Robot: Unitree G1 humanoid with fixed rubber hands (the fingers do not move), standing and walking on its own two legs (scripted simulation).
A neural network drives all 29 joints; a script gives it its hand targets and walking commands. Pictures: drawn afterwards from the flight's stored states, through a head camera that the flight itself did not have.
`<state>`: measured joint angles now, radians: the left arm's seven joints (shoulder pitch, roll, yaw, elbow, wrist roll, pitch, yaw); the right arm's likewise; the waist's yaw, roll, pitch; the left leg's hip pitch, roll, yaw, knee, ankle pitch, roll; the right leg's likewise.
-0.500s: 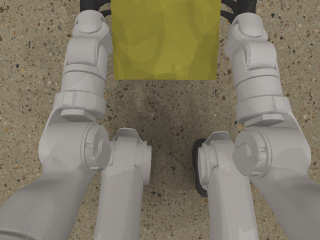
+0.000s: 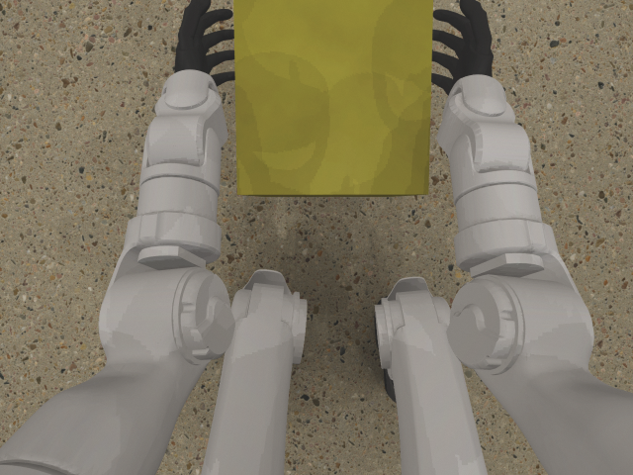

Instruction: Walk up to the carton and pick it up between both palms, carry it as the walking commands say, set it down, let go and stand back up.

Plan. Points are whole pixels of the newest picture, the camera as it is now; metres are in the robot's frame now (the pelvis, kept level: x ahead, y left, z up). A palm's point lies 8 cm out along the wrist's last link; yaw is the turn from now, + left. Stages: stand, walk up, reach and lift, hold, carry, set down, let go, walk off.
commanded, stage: reach and lift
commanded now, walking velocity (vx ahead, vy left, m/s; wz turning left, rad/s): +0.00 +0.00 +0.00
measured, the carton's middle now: (330, 82) +0.56 +0.03 -0.18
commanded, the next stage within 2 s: none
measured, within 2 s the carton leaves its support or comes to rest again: neither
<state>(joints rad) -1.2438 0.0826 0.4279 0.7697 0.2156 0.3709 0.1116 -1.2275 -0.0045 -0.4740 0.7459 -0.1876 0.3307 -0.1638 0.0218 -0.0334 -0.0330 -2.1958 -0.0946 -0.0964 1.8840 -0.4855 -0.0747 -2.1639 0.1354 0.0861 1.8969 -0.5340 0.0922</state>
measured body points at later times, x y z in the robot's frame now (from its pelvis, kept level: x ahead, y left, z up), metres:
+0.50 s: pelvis +0.01 +0.00 +0.05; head +0.28 +0.03 +0.41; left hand +0.51 +0.17 -0.03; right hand +0.52 -0.11 -0.02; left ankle +0.12 +0.13 -0.41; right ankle +0.11 -0.13 -0.41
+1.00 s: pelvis +0.02 +0.00 +0.10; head +0.24 +0.03 +0.49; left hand +0.49 +0.17 +0.04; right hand +0.50 -0.11 +0.05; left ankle +0.12 +0.13 -0.41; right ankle +0.11 -0.13 -0.41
